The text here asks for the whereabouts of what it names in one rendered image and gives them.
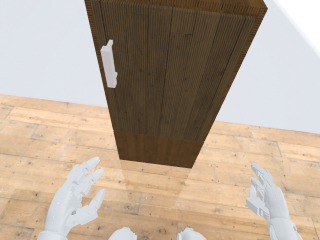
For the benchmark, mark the cupboard door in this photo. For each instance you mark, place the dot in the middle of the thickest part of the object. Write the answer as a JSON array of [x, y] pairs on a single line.
[[173, 64]]

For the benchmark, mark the left robot hand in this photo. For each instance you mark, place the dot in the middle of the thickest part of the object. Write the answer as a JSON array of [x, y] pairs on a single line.
[[68, 198]]

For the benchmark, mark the robot thigh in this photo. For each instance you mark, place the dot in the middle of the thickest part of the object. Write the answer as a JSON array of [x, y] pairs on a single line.
[[189, 235], [123, 234]]

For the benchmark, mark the handle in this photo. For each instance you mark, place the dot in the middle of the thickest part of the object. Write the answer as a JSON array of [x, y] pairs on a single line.
[[108, 64]]

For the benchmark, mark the right robot hand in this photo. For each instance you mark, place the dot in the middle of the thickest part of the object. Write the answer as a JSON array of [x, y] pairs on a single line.
[[272, 203]]

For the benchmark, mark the robot right thigh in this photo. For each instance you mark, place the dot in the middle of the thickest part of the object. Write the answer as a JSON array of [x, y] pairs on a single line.
[[189, 235]]

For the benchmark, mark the right robot forearm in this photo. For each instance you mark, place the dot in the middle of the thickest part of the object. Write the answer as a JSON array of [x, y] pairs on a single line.
[[282, 229]]

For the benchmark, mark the left robot forearm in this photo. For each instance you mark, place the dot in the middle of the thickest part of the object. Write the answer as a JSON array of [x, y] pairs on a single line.
[[51, 235]]

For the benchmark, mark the robot left thigh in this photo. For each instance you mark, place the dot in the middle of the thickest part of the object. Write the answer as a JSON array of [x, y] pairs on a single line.
[[123, 234]]

